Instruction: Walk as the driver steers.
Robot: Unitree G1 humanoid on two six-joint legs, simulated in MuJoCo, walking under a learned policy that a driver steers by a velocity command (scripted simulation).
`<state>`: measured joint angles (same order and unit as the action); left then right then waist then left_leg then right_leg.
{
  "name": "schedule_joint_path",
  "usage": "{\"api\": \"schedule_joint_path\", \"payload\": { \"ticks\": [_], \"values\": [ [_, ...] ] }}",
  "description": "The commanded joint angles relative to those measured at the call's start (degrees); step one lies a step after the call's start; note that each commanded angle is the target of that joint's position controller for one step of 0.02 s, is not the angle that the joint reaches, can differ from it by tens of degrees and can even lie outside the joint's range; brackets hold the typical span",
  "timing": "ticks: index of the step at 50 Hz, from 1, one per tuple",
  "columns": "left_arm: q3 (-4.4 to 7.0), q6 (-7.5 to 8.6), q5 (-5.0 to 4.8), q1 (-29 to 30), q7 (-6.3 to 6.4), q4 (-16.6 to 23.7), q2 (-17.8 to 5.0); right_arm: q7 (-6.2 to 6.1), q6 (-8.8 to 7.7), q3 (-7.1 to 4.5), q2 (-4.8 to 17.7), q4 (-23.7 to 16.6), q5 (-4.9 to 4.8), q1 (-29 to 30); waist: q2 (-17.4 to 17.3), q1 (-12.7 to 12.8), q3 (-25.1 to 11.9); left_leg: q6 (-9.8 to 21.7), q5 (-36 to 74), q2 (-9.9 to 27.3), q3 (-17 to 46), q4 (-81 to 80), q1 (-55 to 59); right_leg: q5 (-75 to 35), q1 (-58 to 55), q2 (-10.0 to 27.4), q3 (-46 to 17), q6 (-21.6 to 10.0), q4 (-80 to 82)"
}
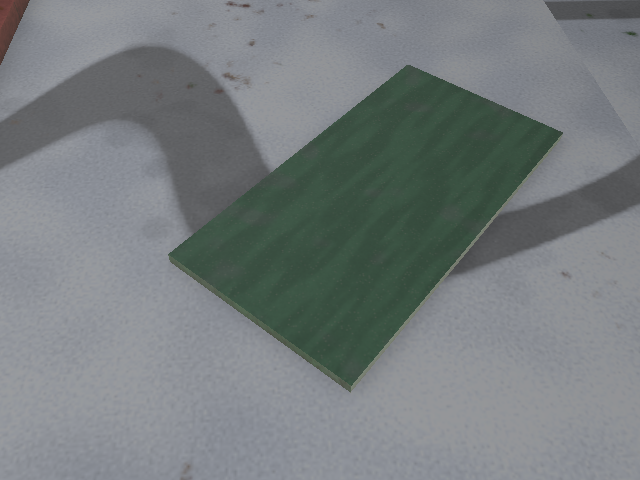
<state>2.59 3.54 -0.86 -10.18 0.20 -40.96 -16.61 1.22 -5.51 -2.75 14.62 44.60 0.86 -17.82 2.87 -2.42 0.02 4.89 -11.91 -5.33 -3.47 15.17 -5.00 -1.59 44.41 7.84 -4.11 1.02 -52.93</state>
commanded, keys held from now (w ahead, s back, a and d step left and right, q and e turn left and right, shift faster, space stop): w+e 0.42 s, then w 0.58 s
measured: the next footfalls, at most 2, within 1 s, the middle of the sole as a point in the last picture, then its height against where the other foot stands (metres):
right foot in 0.24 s outside the picture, level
left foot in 0.68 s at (317, 425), level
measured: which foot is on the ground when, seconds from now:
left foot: down 0.00-0.24, up 0.26-0.66, down 0.68-1.00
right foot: up 0.00-0.22, down 0.24-0.72, up 0.74-1.00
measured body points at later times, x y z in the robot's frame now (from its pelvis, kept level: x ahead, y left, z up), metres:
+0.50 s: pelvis +0.29 -0.08 +0.00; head +0.33 -0.10 +0.45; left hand +0.46 +0.17 -0.10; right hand +0.41 -0.38 -0.09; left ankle +0.45 +0.07 -0.68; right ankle +0.27 -0.15 -0.74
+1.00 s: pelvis +0.58 -0.10 +0.00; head +0.60 -0.10 +0.45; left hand +0.84 +0.06 -0.09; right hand +0.51 -0.37 -0.12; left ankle +0.58 +0.00 -0.74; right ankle +0.63 -0.29 -0.68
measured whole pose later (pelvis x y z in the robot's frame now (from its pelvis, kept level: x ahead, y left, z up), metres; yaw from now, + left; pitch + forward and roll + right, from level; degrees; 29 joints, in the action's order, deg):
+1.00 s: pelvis +0.58 -0.10 +0.00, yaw -20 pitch +2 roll +1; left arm 1.8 3.4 -0.1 -9.3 -0.6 -37.2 -15.4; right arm 0.5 -4.5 -2.2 14.6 46.7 -0.1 -21.9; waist 2.5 -3.7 -0.2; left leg 2.4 -12.1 -2.3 -0.9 17.8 -8.2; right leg 8.6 39.0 5.1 -1.6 0.7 -51.4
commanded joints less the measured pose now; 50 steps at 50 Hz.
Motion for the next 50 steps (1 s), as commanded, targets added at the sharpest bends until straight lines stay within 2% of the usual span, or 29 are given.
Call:
{"api": "schedule_joint_path", "payload": {
  "ticks": [1, 5, 7, 9, 10, 11, 12, 13, 14, 15, 16, 17, 19, 22, 26, 29, 31, 33, 35, 36, 37, 38, 39, 40, 41, 43, 45, 48, 50],
  "values": [
    [0.39, 0.81, -0.25, 4.33, -0.96, 4.02, -2.21, -0.73, -0.90, -2.08, 9.04, -2.70, -0.15, 1.15, -5.10, -1.18, 2.08, 5.19, 16.80, 15.91, 3.23, -7.00, -1.53, -7.76, -2.70, -1.27, 0.66, -0.78, 8.36],
    [-0.04, 1.11, -0.24, 10.09, -2.74, 7.12, -1.19, -1.16, 0.33, -2.35, 9.81, -0.70, -0.68, -1.54, -4.37, -3.68, 4.54, 4.67, 21.01, 18.90, 1.30, -4.26, 8.48, -4.18, 2.10, -2.59, 2.48, -2.52, 15.55],
    [-0.02, 1.16, -0.20, 11.29, -3.68, 8.80, -1.08, -1.48, 1.23, -2.54, 10.36, -0.11, -1.00, -1.77, -5.12, -3.23, 4.34, 4.11, 28.02, 20.03, 0.33, -1.11, 11.47, 1.56, 1.58, -3.81, 4.68, -3.80, 17.19],
    [0.72, 0.86, 0.07, 8.37, -4.12, 9.30, -2.58, -2.10, 2.00, -2.95, 11.98, -0.70, -1.38, -0.03, -7.51, -0.68, 1.05, 2.87, 47.65, 19.82, -1.63, 5.54, 12.49, 8.34, -5.47, -7.25, 8.59, -5.89, 17.78],
    [1.57, 0.64, 0.16, 4.37, -4.06, 8.83, -4.23, -2.59, 2.43, -3.17, 12.89, -0.91, -1.47, 0.46, -9.00, 1.79, -1.96, 2.21, 57.58, 19.51, -2.54, 11.46, 12.51, 10.96, -11.42, -9.57, 10.14, -7.16, 17.49],
    [3.05, 0.55, 0.04, -3.60, -3.73, 7.39, -6.92, -2.95, 2.76, -3.23, 13.30, -1.07, -1.50, 1.32, -8.64, 6.42, -6.14, 0.84, 60.24, 18.18, -4.12, 21.88, 9.42, 9.01, -22.52, -11.59, 10.35, -9.10, 20.36],
    [4.75, 0.24, -0.10, -13.31, -2.78, 5.58, -10.69, -3.26, 2.31, -2.65, 12.07, -1.93, -1.18, 1.58, -5.40, 11.42, -11.51, -1.26, 48.21, 15.98, -4.94, 37.48, -2.28, 4.90, -40.28, -8.19, 3.19, -12.18, 22.41],
    [5.94, 0.47, -0.18, -15.02, -2.15, 5.30, -17.13, -2.04, 0.60, 0.10, 3.55, -4.74, 0.95, -5.42, 10.65, 5.81, -18.18, -5.09, -5.99, 4.50, -2.78, 60.34, -29.97, 7.19, -64.65, 7.83, -27.16, -23.21, 22.94],
    [4.86, 0.73, -0.25, -17.52, -1.96, 6.11, -12.70, -0.81, -1.76, -0.07, 7.35, -4.86, -0.12, -1.72, 8.29, 9.36, -26.69, -5.18, -19.77, 1.21, 9.54, 69.39, -38.89, 13.20, -71.33, 11.92, -45.03, -27.24, 31.93],
    [4.05, 0.67, 0.34, -15.38, -1.73, 5.89, -9.93, -0.11, -2.93, -0.95, 10.09, -6.91, -2.54, 4.14, 4.99, 10.43, -18.79, -4.10, -14.96, 5.09, 11.37, 68.97, -44.00, 12.84, -67.07, 9.71, -35.63, -23.27, 33.16],
    [3.64, 0.59, 0.09, -11.45, -1.54, 6.53, -8.45, -0.17, -3.49, -0.33, 9.21, -8.15, -2.38, 6.77, -0.90, 8.21, -12.53, -3.61, -10.53, 7.58, 10.52, 63.81, -43.17, 9.08, -57.72, 7.39, -28.48, -21.05, 33.67],
    [3.26, 0.44, 0.05, -7.60, -1.57, 7.27, -7.43, -0.53, -3.45, -0.47, 8.88, -8.24, -1.04, 7.79, -4.66, 5.47, -7.52, -4.04, -8.79, 9.23, 9.52, 58.36, -40.32, 2.90, -48.32, 5.27, -23.60, -19.68, 34.74],
    [2.63, 0.41, 0.73, -3.76, -1.31, 8.37, -6.05, -0.85, -1.97, -1.06, 9.19, -8.24, -0.05, 5.84, -2.68, 1.69, -4.39, -5.53, -7.11, 10.87, 9.21, 53.13, -33.90, -2.43, -37.63, 2.56, -19.14, -19.51, 37.88],
    [2.92, 0.75, 0.38, -3.36, -0.49, 7.25, -7.32, -1.40, -0.35, -0.37, 6.97, -7.93, 0.35, 5.51, -1.55, 0.50, -2.36, -8.35, -3.81, 10.94, 6.83, 43.95, -31.67, -8.02, -29.80, 0.42, -13.01, -19.06, 39.40],
    [2.87, 0.40, -0.12, -6.57, 0.20, 4.81, -7.73, -0.92, -0.59, 0.99, 4.04, -8.62, 0.09, 13.92, 1.09, 4.83, -1.82, -8.95, 14.80, 8.53, 4.57, 24.89, -25.24, -3.04, -26.83, -3.84, -6.03, -14.71, 38.64],
    [2.84, 0.26, -0.27, -9.89, -0.17, 3.10, -8.25, -0.26, -1.07, 0.67, 5.20, -9.42, -1.02, 17.84, 2.17, 7.22, -1.54, -7.78, 18.12, 7.50, 5.18, 18.73, -24.61, 2.73, -31.61, -1.00, -9.21, -14.06, 36.95],
    [2.82, 0.00, -0.31, -10.79, -0.19, 2.41, -8.27, 0.18, -1.39, 0.12, 6.48, -10.28, -0.99, 19.37, 2.28, 7.45, -0.71, -5.90, 14.20, 7.33, 5.77, 15.92, -26.21, 3.97, -36.32, 1.48, -12.51, -13.44, 34.39],
    [2.97, -0.41, -0.04, -10.39, -0.07, 2.04, -8.68, 0.45, -1.71, -0.50, 7.45, -10.27, -0.95, 17.72, 3.52, 6.05, -0.37, -3.99, 9.72, 6.77, 5.32, 14.03, -24.43, 1.31, -39.20, 2.89, -14.48, -12.37, 31.90],
    [2.40, -0.72, 0.15, -9.58, -0.10, 2.38, -7.07, 0.16, -2.08, -2.03, 9.87, -8.14, -0.30, 8.68, 2.67, 1.29, -4.94, -0.76, 9.37, 5.89, 4.02, 11.78, -10.45, -12.16, -37.96, -1.25, -11.62, -9.84, 21.36],
    [1.39, -0.50, 0.71, -9.01, -0.13, 3.84, -4.85, -0.15, -2.32, -3.20, 13.30, -6.92, 0.38, -0.93, -2.25, -2.97, -13.00, 4.01, 12.26, 14.26, 12.79, 13.98, 6.00, -8.63, -29.29, -5.08, -8.06, -7.10, 5.83],
    [0.19, 0.62, -0.01, -15.77, -0.17, 3.69, -1.32, -0.27, -1.56, -4.45, 17.33, -4.70, 0.39, -8.21, -16.74, -2.50, -20.30, 13.91, 5.30, 26.51, 35.97, 10.73, 25.78, 19.03, -8.31, -13.41, -2.34, -2.29, -16.56],
    [0.54, 1.27, -0.69, -14.01, -0.21, 3.81, -4.29, -0.01, -1.13, -3.59, 13.08, -3.68, -1.51, -10.17, -17.23, -3.91, -19.24, 14.72, -6.97, 29.10, 47.21, 4.02, 25.93, 33.79, 1.09, -12.48, -5.65, -1.85, -23.20],
    [1.32, 1.37, -1.31, -7.99, -0.33, 5.09, -7.27, -0.36, -0.72, -2.67, 10.16, -4.29, -1.66, -6.63, -11.82, -4.47, -10.48, 12.20, -11.77, 27.03, 40.57, 2.99, 19.37, 30.25, 5.22, -9.17, -5.14, -2.07, -26.21],
    [1.02, 1.32, -0.61, -3.65, -0.36, 6.36, -6.70, -0.59, -0.23, -2.00, 8.53, -5.00, -1.04, -3.00, -7.31, -3.30, -5.95, 10.24, -9.88, 24.45, 33.50, 2.04, 11.62, 25.46, 4.49, -6.11, -2.64, -2.39, -23.90],
    [1.00, 1.25, 0.38, -1.63, -0.43, 7.00, -5.75, -0.52, 0.03, -1.40, 7.25, -5.10, -0.46, -0.30, -5.83, -1.54, -1.76, 9.38, -6.14, 22.02, 29.28, -0.08, 4.21, 22.44, 2.50, -4.46, -1.70, -2.40, -19.67],
    [0.99, 0.67, 0.49, -3.76, -0.64, 6.57, -4.11, -0.49, -0.18, -0.84, 6.07, -5.01, -0.12, 1.94, -8.69, 1.53, -0.07, 8.69, 0.90, 18.88, 23.41, -3.03, -3.38, 19.66, -3.27, -2.71, -0.69, -1.88, -15.26],
    [0.40, 0.18, 0.60, -4.47, -0.61, 6.32, -2.34, -0.56, -0.47, -1.19, 7.36, -4.08, -0.65, 1.76, -9.02, 2.55, 0.01, 9.23, 9.30, 18.01, 18.44, -4.33, -5.63, 18.10, -4.14, -2.38, 1.11, -0.87, -11.03],
    [-0.54, 0.48, 1.04, 0.28, -0.67, 7.15, -0.59, -1.06, -0.12, -1.76, 9.22, -2.79, -0.98, 0.84, -6.94, 1.42, 0.07, 8.35, 15.31, 16.71, 12.53, -5.09, -6.37, 9.38, -6.02, -2.10, 2.61, 0.07, 0.87],
    [-0.84, 0.75, 0.70, 4.02, -0.99, 7.60, 0.09, -1.17, 0.21, -1.85, 9.90, -1.90, -1.37, -0.60, -7.17, -0.07, 0.46, 7.21, 14.28, 15.79, 10.04, -5.23, -6.41, 3.38, -9.03, -3.02, 3.52, 0.08, 9.05]
  ]
}}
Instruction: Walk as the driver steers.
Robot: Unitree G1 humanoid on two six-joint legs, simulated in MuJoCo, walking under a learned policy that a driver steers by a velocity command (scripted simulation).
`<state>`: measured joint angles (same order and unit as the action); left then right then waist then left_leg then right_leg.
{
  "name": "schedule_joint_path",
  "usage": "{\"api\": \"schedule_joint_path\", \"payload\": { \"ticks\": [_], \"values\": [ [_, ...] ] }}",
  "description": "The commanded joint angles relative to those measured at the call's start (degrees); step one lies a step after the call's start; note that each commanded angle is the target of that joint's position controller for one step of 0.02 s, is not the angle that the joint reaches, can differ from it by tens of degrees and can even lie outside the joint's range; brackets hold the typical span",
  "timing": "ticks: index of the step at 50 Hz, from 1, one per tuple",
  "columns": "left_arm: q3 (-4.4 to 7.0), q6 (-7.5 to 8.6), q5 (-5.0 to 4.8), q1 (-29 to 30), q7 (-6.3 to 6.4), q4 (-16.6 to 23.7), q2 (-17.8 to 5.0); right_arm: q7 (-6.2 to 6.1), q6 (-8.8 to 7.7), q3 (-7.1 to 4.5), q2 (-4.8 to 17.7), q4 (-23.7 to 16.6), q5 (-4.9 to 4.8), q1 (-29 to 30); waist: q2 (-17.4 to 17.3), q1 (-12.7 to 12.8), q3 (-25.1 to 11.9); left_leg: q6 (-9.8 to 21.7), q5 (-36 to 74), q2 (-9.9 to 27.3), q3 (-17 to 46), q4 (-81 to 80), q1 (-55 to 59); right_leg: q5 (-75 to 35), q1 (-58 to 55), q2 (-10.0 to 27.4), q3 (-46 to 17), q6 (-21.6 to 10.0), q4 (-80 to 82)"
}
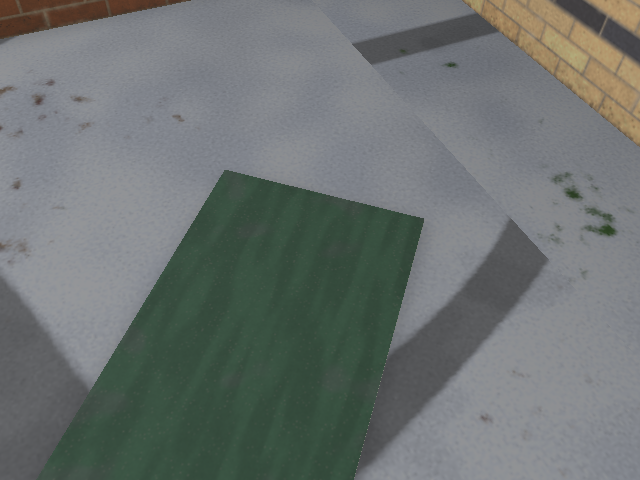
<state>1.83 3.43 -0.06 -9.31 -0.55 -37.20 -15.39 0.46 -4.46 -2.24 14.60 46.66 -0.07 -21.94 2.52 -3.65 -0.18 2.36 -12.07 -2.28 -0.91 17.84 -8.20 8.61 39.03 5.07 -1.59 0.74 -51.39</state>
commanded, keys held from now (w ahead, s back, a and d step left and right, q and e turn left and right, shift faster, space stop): w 0.04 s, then w+q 0.78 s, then w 0.04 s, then w+e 0.14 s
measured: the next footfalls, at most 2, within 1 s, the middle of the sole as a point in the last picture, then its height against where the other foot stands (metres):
right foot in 0.20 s outside the picture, level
left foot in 0.70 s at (224, 475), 0.03 m higher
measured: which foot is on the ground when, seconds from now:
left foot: down 0.00-0.20, up 0.22-0.68, down 0.70-1.00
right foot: up 0.00-0.18, down 0.20-0.72, up 0.74-1.00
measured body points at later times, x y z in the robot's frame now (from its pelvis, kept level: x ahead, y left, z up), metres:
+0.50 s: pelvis +0.26 -0.04 +0.00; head +0.28 -0.04 +0.45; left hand +0.24 +0.23 -0.12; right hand +0.47 -0.27 -0.10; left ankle +0.33 +0.13 -0.63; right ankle +0.23 -0.15 -0.75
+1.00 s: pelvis +0.50 +0.08 +0.03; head +0.52 +0.10 +0.48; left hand +0.56 +0.40 -0.07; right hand +0.69 -0.13 -0.07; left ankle +0.46 +0.15 -0.71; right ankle +0.70 -0.03 -0.64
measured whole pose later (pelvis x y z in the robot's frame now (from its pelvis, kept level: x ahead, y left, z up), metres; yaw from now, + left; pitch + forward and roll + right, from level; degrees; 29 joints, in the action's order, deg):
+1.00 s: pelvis +0.50 +0.08 +0.03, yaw +25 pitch +2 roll +0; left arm 3.3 4.2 0.0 -7.1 0.0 -42.9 -16.5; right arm 0.6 -3.8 -3.1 14.0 40.9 0.1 -18.8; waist 2.2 -2.1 0.2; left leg 4.8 -10.3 -5.1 1.0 18.9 -10.1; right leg 3.8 40.9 7.4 -2.6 1.4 -52.6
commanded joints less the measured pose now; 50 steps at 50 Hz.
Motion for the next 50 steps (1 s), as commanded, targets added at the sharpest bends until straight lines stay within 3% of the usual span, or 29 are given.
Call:
{"api": "schedule_joint_path", "payload": {
  "ticks": [1, 3, 6, 8, 9, 10, 11, 12, 13, 14, 15, 16, 18, 22, 26, 30, 32, 33, 34, 35, 36, 37, 38, 39, 40, 41, 42, 45, 50],
  "values": [
    [-0.03, 0.95, -0.37, 4.88, -0.40, 4.07, -1.29, -0.39, -0.67, -2.45, 10.36, -3.44, -0.69, 2.38, -6.95, 0.33, 0.98, 9.34, 13.35, 12.76, 7.08, -7.81, -2.55, -8.91, -4.78, -0.89, 1.36, 0.40, 10.72],
    [0.23, 1.19, -0.87, 8.32, -0.74, 5.05, -1.87, -0.30, -0.28, -2.53, 10.68, -2.32, -1.21, -0.11, -7.26, -1.11, 2.10, 8.93, 11.82, 13.88, 8.28, -7.31, -0.69, -10.47, -6.10, -1.69, 1.25, 0.13, 15.11],
    [1.16, 1.88, -0.96, 9.26, -1.35, 5.99, -3.59, -0.57, 0.71, -2.83, 11.47, -1.31, -1.36, -1.23, -7.68, -0.05, 2.75, 7.66, 12.63, 15.93, 11.52, -4.20, 3.50, -7.07, -8.58, -2.95, 0.25, -1.19, 20.45],
    [2.39, 2.28, -0.63, 3.49, -1.21, 4.53, -5.46, -0.82, 1.35, -3.09, 12.18, -1.30, -1.31, 0.16, -7.96, 3.99, 0.18, 5.96, 20.20, 14.71, 11.27, 2.57, 3.88, -5.14, -17.76, -4.76, 1.55, -2.71, 24.16],
    [3.67, 2.35, -0.25, -3.78, -0.79, 2.58, -7.73, -0.82, 1.38, -2.57, 10.65, -1.44, -1.07, 0.18, -6.85, 7.47, -4.62, 4.32, 24.35, 11.51, 8.86, 11.92, 1.05, -5.89, -28.95, -4.18, 1.64, -4.07, 24.54],
    [4.97, 2.25, 0.89, -14.34, -0.05, 1.36, -12.25, -0.75, 1.14, -1.07, 6.48, -3.35, 0.27, 0.73, -0.16, 11.65, -14.07, 1.59, 11.46, 7.23, 5.69, 30.45, -10.20, -8.85, -46.41, 7.17, -9.47, -7.74, 22.27],
    [5.50, 1.54, 1.29, -16.92, -0.18, 0.61, -16.21, -0.60, 0.08, 0.69, 0.32, -3.72, -0.33, -8.16, 15.91, 7.95, -21.77, -2.11, -21.17, -0.52, 3.59, 50.59, -29.74, -2.40, -62.40, 20.77, -33.73, -16.69, 27.23],
    [4.65, 1.19, 0.84, -18.23, -0.21, -0.05, -11.07, -0.47, -0.28, -0.77, 6.00, -2.03, -2.05, -6.96, 10.93, 10.35, -20.88, -2.39, -20.04, 1.80, 8.94, 59.66, -36.10, 10.69, -59.75, 19.76, -39.28, -17.18, 32.40],
    [3.70, 1.21, 0.37, -15.13, 0.03, -0.36, -8.29, -0.50, -0.24, -1.81, 9.01, -3.65, -2.65, -0.39, 6.66, 10.62, -11.57, -2.19, -15.56, 4.19, 7.55, 63.16, -40.02, 12.51, -52.85, 17.76, -30.07, -14.84, 33.08],
    [2.87, 1.23, 0.29, -10.67, -0.04, -0.43, -6.44, -0.73, -0.08, -1.77, 8.43, -4.90, -2.07, 3.77, 3.34, 8.91, -6.72, -2.10, -10.81, 6.53, 6.31, 61.97, -39.11, 9.82, -44.78, 15.16, -23.40, -13.26, 34.61],
    [2.33, 1.42, 0.64, -7.30, -0.30, -0.57, -4.73, -0.83, 0.33, -1.96, 7.76, -5.41, -1.37, 5.37, 3.15, 7.05, -2.89, -2.07, -7.40, 7.74, 6.53, 60.08, -37.41, 6.64, -38.17, 12.71, -18.39, -12.52, 36.85],
    [2.17, 1.82, 1.09, -5.46, -0.38, -1.07, -3.81, -0.71, 1.04, -2.05, 6.60, -5.54, -1.49, 4.28, 4.95, 5.04, -1.31, -2.08, -5.53, 8.72, 6.88, 60.09, -34.67, 3.61, -33.56, 11.51, -14.47, -11.87, 38.54],
    [2.34, 2.37, 0.74, -3.95, -0.40, -2.16, -3.23, -0.73, 2.52, -1.60, 3.81, -5.83, -1.91, 3.12, 4.57, 3.16, 0.00, -2.16, -6.22, 9.06, 6.28, 60.43, -33.98, -1.24, -29.98, 10.94, -8.80, -11.88, 41.00],
    [3.22, 2.62, 1.16, -5.42, 0.32, -4.65, -5.35, -0.82, 3.55, -1.31, 2.73, -8.53, -1.07, 7.25, 1.05, 3.03, 1.65, -3.16, -1.51, 9.66, 7.13, 58.12, -40.19, -10.90, -30.63, 12.07, -1.04, -12.50, 42.47],
    [3.72, 1.87, 1.06, -7.02, 1.11, -6.31, -7.36, 0.49, 3.13, -0.71, 1.83, -11.36, -1.05, 14.78, 0.21, 5.32, 3.28, -2.79, 6.67, 9.48, 3.33, 43.94, -39.38, -12.98, -32.80, 10.32, 6.58, -10.73, 42.87],
    [4.38, 0.48, -0.06, -10.34, 1.53, -8.41, -9.61, 2.20, 2.78, -0.15, 0.90, -15.02, -1.35, 22.23, 0.85, 7.75, 4.76, -0.29, 3.16, 8.55, -1.55, 33.73, -38.52, -17.67, -39.78, 12.65, 9.59, -9.58, 41.54],
    [4.61, -0.05, -0.51, -9.40, 1.54, -8.47, -10.85, 2.75, 2.74, -0.88, 2.33, -15.73, -1.21, 21.48, 2.58, 6.11, 2.90, 1.74, -1.22, 5.38, -5.30, 29.70, -31.60, -32.69, -41.04, 12.39, 12.24, -8.35, 36.62],
    [4.78, -0.23, -0.72, -9.07, 1.73, -8.48, -11.79, 2.74, 2.91, -1.75, 3.76, -15.55, -1.14, 18.95, 4.58, 4.15, 0.41, 2.89, -3.72, 2.36, -7.46, 28.55, -25.77, -45.55, -41.51, 12.13, 13.31, -7.79, 31.55],
    [4.86, -0.52, -1.09, -8.12, 1.96, -8.48, -12.50, 2.70, 3.02, -3.04, 5.80, -14.17, -1.29, 12.54, 5.20, -0.03, -3.11, 4.56, -2.88, -1.03, -9.22, 24.91, -16.46, -54.98, -40.65, 11.01, 15.03, -6.74, 22.26],
    [4.51, -0.30, -1.25, -8.29, 2.20, -8.10, -11.80, 2.10, 3.19, -5.32, 10.07, -11.60, -1.46, 2.75, 3.48, -4.69, -8.13, 6.87, 1.56, -3.49, -7.44, 19.71, -0.51, -51.04, -34.16, 8.57, 15.81, -4.72, 9.71],
    [3.05, 0.40, 0.49, -9.11, 2.27, -5.49, -7.12, 0.63, 3.70, -7.58, 17.35, -10.49, -1.57, -3.72, -8.38, -5.53, -12.56, 13.05, -1.65, 9.06, 16.13, 13.92, 18.00, -17.79, -13.74, 3.82, 15.34, -0.92, -11.91],
    [1.41, 2.61, 0.71, -9.22, 1.41, -2.64, -3.41, 0.55, 2.93, -7.37, 20.27, -12.52, -1.03, -1.42, -17.46, -1.26, -22.68, 23.11, -14.11, 21.33, 52.16, 0.20, 27.26, 22.20, 1.64, -7.55, 1.78, 0.83, -27.30],
    [2.92, 4.24, -1.36, -2.97, 0.33, -2.25, -8.63, 0.98, 2.00, -5.54, 14.66, -12.68, -0.41, -0.45, -9.35, -4.14, -19.56, 19.62, -17.31, 20.97, 49.09, -2.76, 24.62, 18.08, 7.66, -4.72, -5.96, -0.23, -31.44],
    [2.61, 4.83, -2.34, -1.06, -0.05, -1.55, -7.59, 0.96, 1.49, -4.60, 11.22, -11.80, -0.15, 0.66, -8.87, -2.60, -11.72, 17.56, -15.34, 19.37, 39.85, -2.07, 16.96, 14.56, 9.52, -2.28, -4.36, -1.64, -29.01],
    [2.44, 4.93, -1.25, -0.95, 0.45, -1.82, -6.72, 1.01, 1.14, -4.01, 9.42, -11.89, -0.42, 4.20, -3.87, 0.41, -6.18, 15.25, -9.91, 16.63, 33.04, -2.02, 7.25, 11.15, 6.39, 0.33, -3.82, -1.92, -23.69],
    [3.03, 4.40, -0.13, -1.95, 0.85, -2.39, -7.26, 1.06, 0.88, -3.45, 7.51, -12.24, -0.08, 7.44, -4.85, 3.06, -3.85, 13.83, -3.44, 14.02, 27.05, -2.26, -0.05, 9.10, 1.54, 2.06, -3.87, -1.82, -19.23],
    [3.13, 3.41, -0.15, -3.84, 0.75, -3.05, -7.04, 1.00, 0.89, -2.96, 6.16, -12.95, 0.30, 9.62, -6.09, 5.08, -2.95, 13.34, -1.23, 12.18, 23.26, -3.40, -4.32, 7.90, -1.81, 2.75, -3.62, -1.76, -18.17],
    [2.73, 1.42, 0.37, -4.92, 0.70, -4.59, -5.11, 0.50, -0.01, -2.78, 6.00, -11.86, 0.06, 8.87, -5.38, 5.69, -2.38, 13.69, 8.58, 10.72, 15.51, -6.10, -7.71, 3.00, -3.63, 2.45, -0.88, 0.10, -11.82],
    [1.69, 0.98, -0.24, 3.52, 0.25, -3.31, -3.57, -0.32, -0.69, -3.06, 8.13, -8.98, 0.23, 4.82, -5.86, 1.70, 0.09, 11.26, 9.82, 11.67, 9.42, -8.36, -2.43, -11.89, 0.52, 2.64, -0.79, 0.98, 4.54]
  ]
}}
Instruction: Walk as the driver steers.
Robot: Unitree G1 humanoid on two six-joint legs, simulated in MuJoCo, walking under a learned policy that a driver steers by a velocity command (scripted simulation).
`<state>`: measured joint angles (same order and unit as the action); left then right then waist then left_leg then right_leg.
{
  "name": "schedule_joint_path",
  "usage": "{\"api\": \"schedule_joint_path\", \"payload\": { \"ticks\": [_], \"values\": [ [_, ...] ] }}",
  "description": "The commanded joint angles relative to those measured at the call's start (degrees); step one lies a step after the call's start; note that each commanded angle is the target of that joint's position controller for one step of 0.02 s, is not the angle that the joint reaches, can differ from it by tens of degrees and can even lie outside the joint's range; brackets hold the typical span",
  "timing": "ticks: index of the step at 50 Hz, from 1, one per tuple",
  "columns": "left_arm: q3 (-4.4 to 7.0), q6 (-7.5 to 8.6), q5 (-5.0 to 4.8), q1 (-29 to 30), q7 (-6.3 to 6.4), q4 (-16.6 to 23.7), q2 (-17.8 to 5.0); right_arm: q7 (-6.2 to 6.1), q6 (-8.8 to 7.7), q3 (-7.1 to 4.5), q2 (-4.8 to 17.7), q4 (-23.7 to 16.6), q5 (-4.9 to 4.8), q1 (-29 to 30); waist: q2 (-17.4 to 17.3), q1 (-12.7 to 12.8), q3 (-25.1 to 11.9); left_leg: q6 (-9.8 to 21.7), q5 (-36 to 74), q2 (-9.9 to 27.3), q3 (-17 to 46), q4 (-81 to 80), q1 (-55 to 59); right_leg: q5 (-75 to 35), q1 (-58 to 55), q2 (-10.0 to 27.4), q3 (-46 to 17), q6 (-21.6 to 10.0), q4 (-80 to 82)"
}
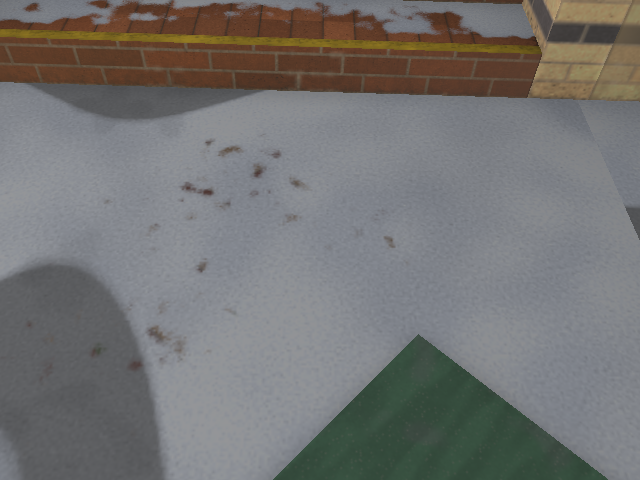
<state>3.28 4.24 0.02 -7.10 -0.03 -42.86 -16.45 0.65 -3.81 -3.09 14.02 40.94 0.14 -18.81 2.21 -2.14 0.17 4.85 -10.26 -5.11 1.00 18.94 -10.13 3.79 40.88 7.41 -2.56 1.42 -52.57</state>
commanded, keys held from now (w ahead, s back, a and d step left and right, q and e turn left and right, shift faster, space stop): w+e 0.40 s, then w+q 0.60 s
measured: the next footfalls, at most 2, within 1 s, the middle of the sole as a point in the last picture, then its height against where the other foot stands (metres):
right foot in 0.28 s outside the picture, level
left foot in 0.80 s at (321, 399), level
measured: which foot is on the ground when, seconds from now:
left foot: down 0.00-0.28, up 0.30-0.78, down 0.80-1.00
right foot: up 0.00-0.26, down 0.28-0.86, up 0.88-1.00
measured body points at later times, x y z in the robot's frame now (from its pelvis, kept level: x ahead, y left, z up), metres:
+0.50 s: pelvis +0.29 -0.10 +0.00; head +0.32 -0.12 +0.45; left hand +0.43 +0.14 -0.11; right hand +0.39 -0.39 -0.10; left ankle +0.37 +0.05 -0.67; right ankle +0.29 -0.17 -0.75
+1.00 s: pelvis +0.60 -0.10 -0.02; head +0.64 -0.09 +0.43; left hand +0.74 +0.17 -0.12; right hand +0.72 -0.37 -0.12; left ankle +0.65 -0.02 -0.75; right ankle +0.54 -0.24 -0.67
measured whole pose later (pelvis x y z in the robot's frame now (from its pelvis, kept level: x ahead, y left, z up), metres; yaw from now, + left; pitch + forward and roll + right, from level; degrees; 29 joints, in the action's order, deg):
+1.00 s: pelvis +0.60 -0.10 -0.02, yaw +0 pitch +1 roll +1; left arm 1.9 6.0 0.7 -12.9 -0.5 -41.2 -16.6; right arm 1.8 -3.5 -3.6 15.7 39.1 -0.6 -14.3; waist 0.8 -0.7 3.2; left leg 5.2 2.9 -7.0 4.0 26.9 -18.6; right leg 22.2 26.5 1.3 -3.4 -0.3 -67.1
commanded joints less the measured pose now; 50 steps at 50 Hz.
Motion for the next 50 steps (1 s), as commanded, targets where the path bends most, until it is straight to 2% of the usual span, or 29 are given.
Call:
{"api": "schedule_joint_path", "payload": {
  "ticks": [1, 6, 9, 11, 12, 13, 14, 15, 16, 17, 18, 19, 20, 22, 26, 28, 31, 36, 39, 40, 41, 42, 43, 44, 45, 46, 47, 49, 50],
  "values": [
    [0.14, 0.26, -0.58, 2.84, -0.50, 2.67, -2.48, -0.55, -1.42, -2.34, 9.34, -2.75, 0.00, 1.14, -5.63, -0.60, 0.25, 8.38, 7.11, 15.01, 6.82, -9.85, 0.71, -9.10, -1.22, -0.16, 0.42, 0.16, 8.50],
    [-0.14, 0.48, -1.38, 7.95, -2.12, 4.82, -2.59, -0.47, -1.24, -2.75, 10.28, 0.43, -0.14, -1.30, -5.44, -3.29, 3.64, 7.31, 7.42, 18.41, 3.38, -9.39, 9.04, -9.07, 1.61, -1.86, 0.80, -1.68, 16.63],
    [-0.15, 0.58, -1.33, 8.53, -3.32, 6.27, -2.74, -0.80, -0.38, -3.14, 10.85, 1.60, -0.56, -1.18, -5.63, -2.85, 4.20, 5.72, 13.44, 20.28, 1.48, -6.53, 13.80, -3.37, 1.55, -3.06, 1.49, -3.92, 19.17],
    [0.49, 0.54, -0.97, 5.25, -3.71, 6.18, -4.09, -1.22, 0.24, -3.49, 11.93, 1.41, -0.84, 0.51, -6.97, -0.66, 1.47, 3.90, 30.20, 19.75, -0.94, -0.81, 15.12, 1.89, -4.99, -5.79, 4.45, -5.87, 19.90],
    [1.38, 0.40, -0.78, 0.80, -3.60, 5.36, -5.63, -1.52, 0.62, -3.64, 12.61, 1.16, -0.94, 1.40, -7.51, 1.89, -1.97, 2.65, 40.87, 18.56, -2.70, 5.60, 15.02, 2.99, -12.09, -8.23, 6.68, -7.09, 20.33],
    [2.86, 0.29, -0.71, -7.40, -3.24, 3.28, -8.12, -1.89, 1.00, -3.31, 12.04, 0.84, -0.89, 1.91, -6.09, 6.12, -6.56, 0.72, 46.11, 15.85, -5.72, 17.02, 11.60, 1.09, -23.96, -10.96, 7.97, -8.81, 22.14],
    [4.32, 0.00, -0.77, -16.44, -2.50, 2.11, -12.68, -2.45, 0.78, -2.30, 10.04, -0.32, 0.24, 0.77, -0.13, 9.37, -12.90, -1.98, 31.22, 13.60, -7.39, 34.71, -1.54, -0.63, -41.24, -2.70, -4.86, -12.76, 21.88],
    [4.89, 0.42, -1.30, -17.51, -2.56, 2.16, -17.23, -1.48, -0.82, 0.15, 2.76, -2.67, 1.56, -5.63, 14.94, 4.08, -18.97, -6.38, -17.89, 0.72, -3.21, 54.97, -27.04, 9.36, -60.91, 11.11, -37.89, -24.69, 28.36],
    [3.61, 0.36, -1.63, -19.80, -2.47, 2.32, -11.40, -0.58, -2.68, -0.52, 7.67, -1.99, -0.19, -1.26, 9.07, 8.53, -22.58, -5.47, -21.05, 2.39, 6.17, 60.26, -33.77, 16.95, -64.77, 11.18, -44.17, -23.96, 34.32],
    [3.04, 0.26, -1.18, -17.06, -2.05, 2.79, -9.43, -0.04, -3.80, -0.95, 9.75, -3.95, -1.98, 4.40, 6.43, 9.23, -14.63, -4.44, -16.36, 5.17, 5.90, 60.10, -37.68, 14.44, -59.31, 9.57, -35.83, -21.17, 34.69],
    [2.78, 0.07, -0.98, -13.68, -1.72, 3.70, -8.80, -0.27, -4.44, -0.59, 9.21, -4.70, -1.37, 7.28, 0.33, 7.77, -10.30, -3.95, -12.15, 7.62, 5.14, 56.34, -36.47, 9.30, -51.43, 7.35, -29.68, -19.43, 34.68],
    [2.32, -0.18, -0.76, -10.42, -1.55, 4.56, -7.57, -0.61, -4.56, -0.89, 9.41, -5.02, 0.11, 8.89, -2.14, 5.77, -6.42, -4.22, -9.59, 9.12, 4.59, 51.19, -33.61, 3.01, -43.38, 5.42, -25.03, -18.53, 35.54],
    [1.84, -0.22, -0.06, -8.70, -1.31, 5.57, -6.63, -0.70, -4.08, -1.26, 9.53, -5.26, 0.53, 8.19, -1.02, 3.67, -5.29, -4.56, -7.98, 10.10, 4.83, 48.66, -29.77, -1.35, -38.14, 3.84, -22.34, -18.40, 36.96],
    [1.28, -0.05, 0.16, -7.13, -1.04, 5.79, -5.21, -0.58, -2.63, -1.08, 8.20, -3.71, 0.35, 4.24, 0.57, 1.57, -4.65, -5.79, -6.60, 11.34, 3.25, 44.68, -26.96, -7.42, -33.49, 3.25, -17.55, -18.54, 38.80],
    [1.45, 0.79, 0.05, -9.05, -0.46, 3.54, -7.26, -0.92, -1.02, -0.12, 5.72, -4.04, 0.16, 8.59, 0.85, 2.93, -1.19, -7.01, 5.85, 12.18, 1.28, 33.06, -27.73, -13.94, -29.15, 1.25, -7.88, -16.23, 41.63],
    [1.28, 0.99, 0.09, -9.64, -0.35, 2.69, -7.48, -0.53, -1.37, 0.09, 5.21, -3.88, -0.17, 11.45, 0.86, 4.37, -0.59, -6.24, 15.34, 11.16, 0.14, 25.51, -25.42, -12.55, -28.98, -0.56, -3.72, -14.10, 42.19],
    [1.18, 1.43, -0.06, -11.55, -0.21, 0.81, -7.76, 0.59, -2.10, -0.12, 5.45, -4.25, -1.09, 14.86, 0.68, 6.27, 1.04, -4.62, 25.63, 10.33, 0.63, 17.80, -24.70, -7.75, -31.95, 0.43, -1.74, -12.45, 41.83],
    [1.78, 0.15, 0.10, -14.34, 0.19, -1.69, -8.52, 2.85, -2.34, 0.04, 4.98, -7.13, -1.56, 20.50, -0.71, 8.44, 3.86, -1.92, 18.45, 8.28, 1.83, 10.91, -32.08, -10.80, -44.59, 5.34, -1.64, -11.86, 36.88],
    [2.34, -0.88, -0.18, -12.91, 0.85, -1.51, -9.77, 3.69, -2.26, -0.46, 6.09, -7.65, -1.23, 17.80, 0.34, 5.94, 1.83, 0.11, 8.91, 5.56, -1.30, 9.68, -27.87, -30.16, -48.34, 6.02, 0.14, -10.05, 30.04],
    [2.55, -1.22, -0.19, -12.28, 1.10, -1.21, -10.50, 3.52, -2.09, -1.27, 7.64, -6.95, -1.03, 14.01, 1.36, 3.91, -1.12, 1.11, 5.96, 3.44, -3.45, 10.40, -22.08, -40.53, -48.62, 5.33, 1.01, -9.40, 24.77],
    [2.45, -1.56, -0.07, -11.26, 1.29, -0.74, -10.72, 3.09, -1.96, -2.48, 9.86, -5.47, -0.87, 7.23, 0.99, 0.11, -5.35, 2.59, 6.47, 1.34, -5.00, 9.60, -12.67, -46.24, -46.78, 3.51, 2.91, -8.18, 15.52],
    [1.87, -1.38, -0.51, -12.73, 1.30, 0.84, -8.94, 2.77, -2.00, -3.77, 11.65, -3.89, -0.95, 0.30, -1.38, -2.25, -11.29, 6.72, 7.88, 4.81, 3.16, 10.27, 8.81, -41.95, -29.21, -0.08, 5.87, -4.64, 1.81],
    [0.71, 0.10, -0.09, -8.91, 1.09, 1.98, -6.77, 1.76, -1.43, -4.89, 14.16, -3.43, -0.56, -7.88, -13.31, -8.40, -16.81, 14.35, 8.60, 15.77, 24.46, 6.23, 26.30, -16.62, -10.02, -10.02, 8.10, 0.22, -24.82],
    [0.23, 1.78, 0.89, -9.01, 0.31, 3.63, -5.68, 1.55, -1.24, -3.15, 11.98, -2.25, -0.78, -7.24, -13.60, -4.97, -18.89, 13.34, 12.81, 19.45, 34.84, 2.02, 29.25, 22.90, -3.39, -12.42, -0.34, -1.51, -28.25],
    [0.19, 2.80, -1.26, -8.00, -0.58, 5.17, -7.18, 1.26, -0.67, -3.41, 12.42, -3.88, -0.58, -5.47, -11.80, -4.60, -17.79, 14.73, 7.72, 20.39, 34.47, 2.08, 27.44, 24.47, -1.35, -9.91, -4.23, -1.78, -31.12],
    [-0.12, 3.47, -1.07, -5.09, -0.93, 6.81, -7.10, 1.12, -0.40, -3.72, 12.42, -4.71, -0.87, -2.04, -6.32, -3.54, -10.87, 14.31, 6.65, 19.14, 31.56, 0.32, 20.76, 22.44, 1.66, -7.57, -3.83, -2.06, -25.56],
    [0.24, 3.63, -0.01, -2.88, -0.76, 7.36, -7.52, 0.92, -0.41, -3.22, 10.61, -5.25, -1.15, 0.86, -3.25, -1.89, -6.69, 13.29, 8.44, 17.34, 28.35, -1.21, 14.21, 20.42, 0.93, -5.12, -3.50, -2.28, -19.44],
    [0.46, 3.28, 1.43, -2.61, -0.19, 7.42, -6.72, 0.67, -0.23, -2.59, 9.09, -6.18, -0.70, 4.33, -2.38, 0.89, -1.83, 12.23, 14.16, 13.98, 25.66, -4.71, 3.65, 17.65, -3.43, -3.93, -2.28, -1.63, -12.49],
    [0.22, 3.08, 1.42, -3.74, -0.19, 7.55, -6.05, 0.37, -0.33, -2.74, 9.66, -5.92, -0.64, 4.34, -4.71, 1.90, -1.34, 13.14, 18.19, 14.45, 25.61, -5.21, 1.20, 17.27, -4.12, -3.56, -2.12, -0.87, -9.13]
  ]
}}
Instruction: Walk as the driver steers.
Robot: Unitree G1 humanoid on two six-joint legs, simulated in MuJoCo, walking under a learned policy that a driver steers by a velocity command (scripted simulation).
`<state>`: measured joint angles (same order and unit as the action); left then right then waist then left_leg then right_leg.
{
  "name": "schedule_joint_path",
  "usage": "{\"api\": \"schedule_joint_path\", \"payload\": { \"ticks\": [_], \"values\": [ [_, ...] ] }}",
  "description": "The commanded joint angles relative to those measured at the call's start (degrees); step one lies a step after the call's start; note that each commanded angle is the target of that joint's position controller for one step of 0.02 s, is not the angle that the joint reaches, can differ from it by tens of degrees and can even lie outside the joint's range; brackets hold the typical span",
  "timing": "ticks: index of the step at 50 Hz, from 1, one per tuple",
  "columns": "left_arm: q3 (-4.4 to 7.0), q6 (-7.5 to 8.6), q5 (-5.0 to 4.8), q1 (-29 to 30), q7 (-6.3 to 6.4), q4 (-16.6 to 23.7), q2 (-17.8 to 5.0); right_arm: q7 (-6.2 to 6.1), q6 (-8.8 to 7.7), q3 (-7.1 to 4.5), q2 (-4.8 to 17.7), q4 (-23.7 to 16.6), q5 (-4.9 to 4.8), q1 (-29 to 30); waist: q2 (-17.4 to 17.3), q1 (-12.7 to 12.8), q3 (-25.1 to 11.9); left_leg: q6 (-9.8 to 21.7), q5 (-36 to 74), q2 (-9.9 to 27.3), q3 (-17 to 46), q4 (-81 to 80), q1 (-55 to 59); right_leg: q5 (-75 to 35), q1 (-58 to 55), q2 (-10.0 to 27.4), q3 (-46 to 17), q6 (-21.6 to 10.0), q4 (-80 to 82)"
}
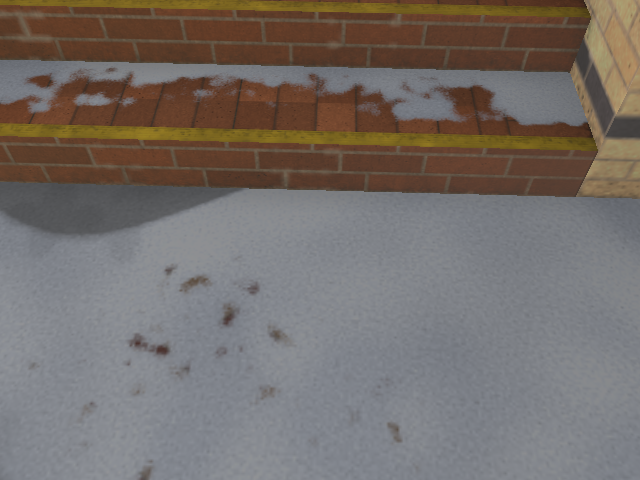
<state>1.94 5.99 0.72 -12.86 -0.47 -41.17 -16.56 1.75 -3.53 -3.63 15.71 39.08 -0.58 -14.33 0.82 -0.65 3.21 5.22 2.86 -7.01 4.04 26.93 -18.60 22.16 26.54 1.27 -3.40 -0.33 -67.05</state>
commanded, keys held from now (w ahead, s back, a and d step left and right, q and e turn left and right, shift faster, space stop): w+q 0.14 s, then w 0.58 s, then w+e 0.28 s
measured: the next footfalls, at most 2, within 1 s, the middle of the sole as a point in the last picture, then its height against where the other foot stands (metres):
right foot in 0.26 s outside the picture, level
left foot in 0.72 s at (260, 452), level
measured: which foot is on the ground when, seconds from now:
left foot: down 0.00-0.26, up 0.28-0.70, down 0.72-1.00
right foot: up 0.00-0.24, down 0.26-0.74, up 0.76-1.00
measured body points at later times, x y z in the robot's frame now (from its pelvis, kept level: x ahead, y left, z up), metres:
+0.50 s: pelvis +0.29 -0.05 -0.02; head +0.31 -0.05 +0.43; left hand +0.30 +0.22 -0.14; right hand +0.47 -0.28 -0.13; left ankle +0.31 +0.11 -0.69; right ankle +0.31 -0.15 -0.76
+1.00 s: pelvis +0.53 +0.06 -0.01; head +0.55 +0.07 +0.44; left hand +0.63 +0.34 -0.13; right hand +0.60 -0.21 -0.13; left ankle +0.48 +0.14 -0.76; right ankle +0.65 -0.09 -0.69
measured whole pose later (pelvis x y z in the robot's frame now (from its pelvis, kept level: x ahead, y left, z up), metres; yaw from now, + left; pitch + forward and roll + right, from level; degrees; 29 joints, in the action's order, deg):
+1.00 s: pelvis +0.53 +0.06 -0.01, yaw +5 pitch +1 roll +1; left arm 3.5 1.0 2.1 -12.0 -2.9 -45.8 -17.1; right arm 0.9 -4.9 -2.8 14.2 47.0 1.9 -20.6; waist 3.0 -1.3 -0.1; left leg 2.7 -12.0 -1.9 -6.2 15.3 -4.8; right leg 6.7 38.9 4.0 -2.3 0.0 -55.2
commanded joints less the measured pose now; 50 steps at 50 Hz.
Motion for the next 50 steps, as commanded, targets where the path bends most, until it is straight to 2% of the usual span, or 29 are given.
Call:
{"api": "schedule_joint_path", "payload": {
  "ticks": [1, 3, 6, 8, 10, 12, 13, 14, 15, 16, 17, 18, 19, 20, 22, 26, 32, 34, 35, 36, 37, 38, 39, 40, 41, 42, 44, 45, 50],
  "values": [
    [1.22, 1.08, 0.85, 2.53, 0.14, 5.85, -5.18, -1.07, -0.71, -2.17, 7.65, -3.86, 0.10, 0.19, -3.46, 0.27, -3.98, 12.00, 7.44, 15.43, 19.97, -13.00, 7.38, -2.02, 9.06, 2.59, -0.11, 1.66, 10.11],
    [0.41, 1.13, 1.22, 5.97, 0.08, 6.82, -3.22, -1.98, -0.40, -2.65, 8.98, -3.12, -0.03, -0.26, -3.95, -0.35, -3.96, 10.82, 7.78, 12.55, 15.92, -13.47, 1.26, -10.26, 3.65, 0.81, 2.12, 2.35, 19.43],
    [0.83, 2.08, 0.71, 9.18, -0.62, 6.71, -4.31, -2.94, -0.03, -2.71, 8.45, -2.29, -0.41, -1.81, -5.48, -2.02, -4.09, 7.68, -1.63, 9.28, 14.40, -12.46, -3.80, -30.25, -5.11, -1.91, 1.01, 2.17, 30.20],
    [1.02, 2.25, 0.13, 12.40, -0.68, 7.92, -4.43, -3.46, 0.19, -2.69, 7.60, -0.65, -1.23, -4.94, -5.60, -3.16, -2.02, 5.34, -12.75, 9.04, 17.14, -11.50, -2.03, -35.52, -7.27, -1.97, -1.38, 2.20, 39.36],
    [1.60, 2.21, -0.36, 11.16, -0.56, 7.42, -5.26, -3.79, 0.37, -2.76, 6.68, 0.15, -0.87, -6.03, -6.49, -2.51, -2.15, 3.86, -16.06, 10.50, 19.45, -6.95, 2.58, -35.98, -8.10, -0.21, -3.39, 1.62, 41.84],
    [2.34, 2.25, 0.11, 6.98, -0.18, 6.10, -5.53, -3.39, 0.58, -2.64, 5.05, 0.10, -0.57, -6.39, -5.23, -0.55, -3.73, 1.82, -13.47, 9.70, 19.02, 0.72, 4.14, -32.29, -12.83, 0.62, -2.37, 0.08, 42.84],
    [2.60, 2.41, 0.46, 3.42, -0.02, 5.40, -5.46, -2.87, 0.38, -1.99, 2.76, 0.08, -0.61, -6.93, -2.63, 1.24, -5.32, 0.29, -14.60, 7.07, 16.82, 8.49, 2.08, -32.47, -18.80, 2.39, -2.23, -0.97, 43.25],
    [3.12, 2.50, 1.57, -4.59, 0.04, 4.24, -7.63, -2.07, -0.07, -0.72, -1.05, -0.28, -0.24, -9.30, 7.98, 3.44, -11.90, -2.67, -33.70, 1.81, 11.93, 27.32, -9.90, -42.17, -35.33, 11.93, -9.86, -5.89, 37.94],
    [3.64, 1.44, 0.85, -10.98, -0.19, 3.25, -8.62, -1.88, -0.35, -0.62, 1.25, 0.85, -0.70, -16.14, 14.06, 3.32, -18.50, -5.18, -42.09, 0.74, 9.68, 42.83, -19.03, -38.95, -45.22, 21.14, -24.66, -12.89, 37.08],
    [5.11, 0.34, -1.32, -13.58, -0.61, 0.81, -11.83, -2.08, -0.37, -1.16, 4.98, 0.60, -1.91, -16.60, 14.66, 3.96, -18.41, -6.05, -37.64, 3.15, 7.80, 51.21, -27.25, -15.81, -45.20, 23.73, -34.49, -16.83, 41.75],
    [4.70, -0.11, -1.15, -11.30, -0.56, 1.64, -9.54, -2.52, -0.22, -1.66, 7.03, -0.42, -2.31, -9.57, 8.43, 5.66, -13.50, -5.91, -31.65, 5.62, 6.20, 51.67, -31.04, 0.20, -39.87, 20.42, -34.38, -15.56, 47.21],
    [3.66, -0.45, -0.22, -6.87, -0.35, 2.43, -7.82, -2.79, 0.08, -1.86, 7.97, -1.84, -1.55, -3.15, 4.64, 5.51, -7.39, -5.65, -26.90, 7.59, 4.11, 50.03, -31.20, 1.11, -31.35, 18.76, -30.40, -14.77, 49.89],
    [2.97, -0.51, 0.49, -4.18, -0.34, 2.47, -6.88, -2.80, 0.30, -1.74, 7.12, -2.65, -0.73, -0.94, 4.39, 3.91, -4.09, -5.69, -24.59, 9.36, 3.48, 47.72, -28.49, -3.31, -24.01, 17.53, -28.20, -14.86, 51.15],
    [2.50, -0.54, 0.38, -2.46, -0.32, 2.21, -5.69, -2.55, 0.40, -1.64, 6.04, -2.66, -0.07, -1.06, 4.95, 2.19, -2.30, -5.65, -23.26, 11.04, 2.98, 43.19, -25.28, -5.93, -19.06, 14.80, -24.00, -13.77, 52.62],
    [2.40, -0.28, -0.05, -1.78, -0.17, 1.38, -5.09, -2.40, 0.29, -1.16, 3.54, -1.99, 0.22, -1.67, 6.93, 1.16, -2.41, -5.60, -20.93, 11.82, 0.70, 35.16, -20.49, -10.47, -15.07, 10.91, -16.52, -12.28, 54.98],
    [3.23, -0.59, -1.29, -3.66, 0.20, -0.76, -7.52, -1.61, -0.60, 0.47, 0.49, -2.82, 0.59, 4.36, 4.29, 2.77, -4.05, -5.73, -10.74, 11.46, -1.66, 17.23, -14.42, -21.27, -14.48, 9.89, -8.18, -12.15, 55.70],
    [3.66, -1.58, -2.60, -8.50, 0.15, -4.39, -9.10, -0.47, -1.16, 0.26, 2.81, -5.15, -0.37, 11.78, 4.20, 4.53, -1.94, -4.08, -6.28, 9.29, -2.63, 5.25, -9.70, -18.40, -18.31, 12.28, -7.47, -10.38, 54.48],
    [3.77, -2.17, -2.69, -8.11, 0.33, -5.11, -9.84, -0.38, -1.36, -0.25, 3.94, -4.81, -0.28, 9.54, 3.86, 2.09, -2.51, -2.46, -7.54, 8.32, -3.81, 1.71, -4.16, -21.52, -19.02, 12.28, -6.76, -8.77, 50.92],
    [3.44, -2.31, -2.51, -8.28, 0.42, -5.31, -9.21, -0.65, -1.29, -1.06, 5.43, -3.53, 0.00, 5.29, 3.15, -0.12, -4.97, -1.26, -8.46, 7.18, -4.87, 0.39, 3.22, -27.91, -17.99, 10.50, -4.90, -7.51, 45.86],
    [2.61, -2.16, -1.87, -8.09, 0.45, -5.08, -7.15, -1.19, -1.26, -2.35, 8.37, -1.84, 0.35, -2.66, 0.87, -3.95, -9.96, 1.11, -8.49, 10.35, -1.27, 0.42, 15.16, -29.80, -13.52, 7.23, -1.36, -5.31, 34.19],
    [0.87, -1.29, -0.77, -10.86, 0.34, -3.12, -2.26, -1.76, -0.91, -3.79, 14.51, -1.26, 1.47, -10.80, -10.96, -5.58, -18.74, 8.26, -10.84, 24.90, 19.05, -0.65, 35.76, -13.05, 5.01, 0.07, 3.99, -1.10, 11.97],
    [0.72, -0.31, -1.58, -11.64, 0.32, -3.12, -2.81, -1.50, -0.56, -3.64, 13.54, 0.02, 0.63, -13.99, -17.65, -6.28, -22.00, 13.14, -21.18, 30.69, 36.29, -8.10, 39.28, 11.09, 16.44, -3.04, -0.26, -0.30, 0.31],
    [2.21, 0.09, -2.83, -8.44, 0.12, -2.87, -7.89, -1.39, -0.71, -2.47, 10.39, -0.07, 0.34, -11.34, -11.10, -6.29, -14.32, 11.01, -26.06, 29.14, 31.48, -9.50, 33.52, 8.37, 21.35, 0.11, -3.27, -0.83, -4.58],
    [2.33, 0.02, -3.11, -5.19, 0.02, -2.26, -7.96, -1.38, -0.82, -1.73, 8.37, -0.58, 0.47, -7.65, -8.57, -4.93, -9.60, 8.89, -24.62, 26.81, 23.98, -10.55, 27.02, 3.15, 21.33, 2.40, -2.48, -1.23, -3.76],
    [2.35, -0.44, -2.54, -3.86, 0.12, -2.37, -7.13, -1.17, -1.03, -1.02, 6.46, -0.81, 0.74, -3.71, -6.35, -3.12, -6.00, 7.78, -20.58, 24.28, 18.46, -12.78, 20.70, -1.19, 19.63, 4.06, -1.87, -0.87, -0.85],
    [2.67, -1.18, -1.98, -3.98, 0.30, -2.69, -6.72, -0.97, -1.45, -0.57, 4.86, -0.85, 1.06, -0.92, -7.17, -1.33, -4.01, 6.73, -15.95, 22.53, 14.10, -14.69, 15.93, -4.19, 16.94, 5.42, -2.39, -0.50, 1.73],
    [2.45, -2.68, -2.06, -5.62, 0.33, -3.43, -4.40, -0.71, -2.46, -0.70, 4.52, -0.20, 1.51, 1.21, -7.56, 0.80, -3.17, 6.18, -8.16, 21.09, 7.71, -17.61, 10.75, -8.53, 12.73, 5.61, -2.59, 0.34, 2.88],
    [1.73, -4.12, 3.57, -6.96, -1.41, -4.31, -2.75, -1.03, -2.28, -0.34, 4.89, 2.35, 3.23, -3.09, -2.84, 1.61, -2.73, 4.93, -1.44, 20.78, 3.67, -18.36, 7.27, -9.16, 8.63, 3.16, 0.26, 0.56, 3.51],
    [1.52, -4.99, 1.05, 1.53, -3.35, -1.81, -1.95, -0.98, -2.60, -0.62, 5.29, 4.50, 2.30, -2.68, -6.10, 1.02, -0.67, 3.28, 3.05, 18.63, -6.96, -19.39, 9.25, -21.60, 9.67, 3.27, 1.94, 0.06, 16.72]
  ]
}}
Velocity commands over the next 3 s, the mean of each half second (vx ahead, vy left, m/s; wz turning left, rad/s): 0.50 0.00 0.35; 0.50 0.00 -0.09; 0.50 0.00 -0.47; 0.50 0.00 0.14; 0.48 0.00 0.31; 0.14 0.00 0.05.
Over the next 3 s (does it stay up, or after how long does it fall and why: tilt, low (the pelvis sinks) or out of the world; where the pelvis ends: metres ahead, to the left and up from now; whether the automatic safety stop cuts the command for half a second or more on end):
stays up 1.58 0.01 0.24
